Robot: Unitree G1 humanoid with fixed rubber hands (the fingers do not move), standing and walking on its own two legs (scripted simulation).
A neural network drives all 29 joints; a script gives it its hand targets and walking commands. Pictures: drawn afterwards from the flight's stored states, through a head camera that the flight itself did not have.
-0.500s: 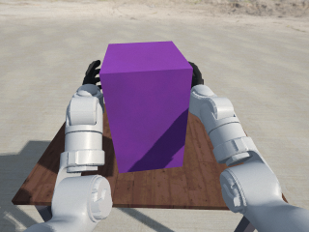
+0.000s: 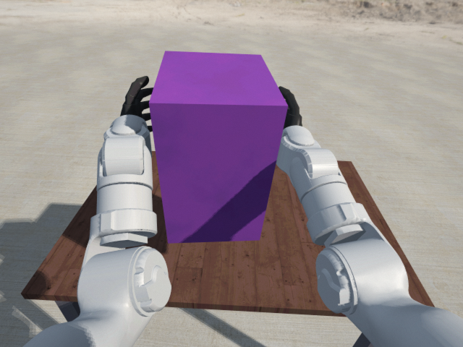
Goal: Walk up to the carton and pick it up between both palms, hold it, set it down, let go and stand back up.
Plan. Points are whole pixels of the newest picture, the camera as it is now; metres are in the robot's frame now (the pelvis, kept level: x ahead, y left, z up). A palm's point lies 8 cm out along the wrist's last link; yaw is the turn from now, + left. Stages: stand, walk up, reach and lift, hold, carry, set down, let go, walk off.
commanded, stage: set down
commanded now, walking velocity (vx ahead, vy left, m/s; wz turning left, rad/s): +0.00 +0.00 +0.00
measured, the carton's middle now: (214, 149) +0.38 +0.00 +0.23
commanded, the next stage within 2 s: none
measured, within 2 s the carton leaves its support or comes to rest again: neither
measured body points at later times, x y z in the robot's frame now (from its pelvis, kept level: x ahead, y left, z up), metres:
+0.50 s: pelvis +0.00 +0.01 +0.00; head -0.03 +0.05 +0.45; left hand +0.41 +0.10 +0.22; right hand +0.38 -0.15 +0.18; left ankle -0.01 +0.12 -0.75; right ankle +0.02 -0.12 -0.75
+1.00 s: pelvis +0.01 +0.01 +0.00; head -0.01 +0.05 +0.45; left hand +0.43 +0.10 +0.17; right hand +0.38 -0.15 +0.14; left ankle -0.01 +0.12 -0.75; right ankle +0.02 -0.12 -0.75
